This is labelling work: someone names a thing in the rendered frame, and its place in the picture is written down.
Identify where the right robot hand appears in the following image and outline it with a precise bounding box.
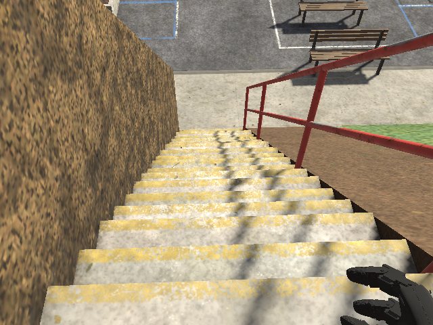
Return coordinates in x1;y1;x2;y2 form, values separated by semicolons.
340;264;433;325

